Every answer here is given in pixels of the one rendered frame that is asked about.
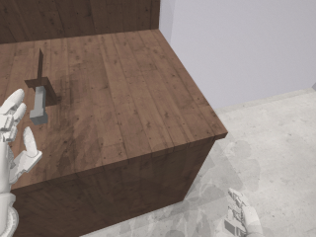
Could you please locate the counter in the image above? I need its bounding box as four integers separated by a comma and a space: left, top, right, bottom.
0, 0, 228, 237

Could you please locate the tap lever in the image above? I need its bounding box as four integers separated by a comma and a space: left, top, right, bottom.
30, 86, 48, 125

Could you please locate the right robot hand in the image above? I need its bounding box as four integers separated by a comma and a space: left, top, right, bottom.
224, 188, 264, 237

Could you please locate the left robot forearm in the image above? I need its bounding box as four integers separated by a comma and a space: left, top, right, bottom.
0, 193, 19, 237

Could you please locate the left robot hand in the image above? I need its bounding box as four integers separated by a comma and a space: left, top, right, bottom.
0, 89, 42, 194

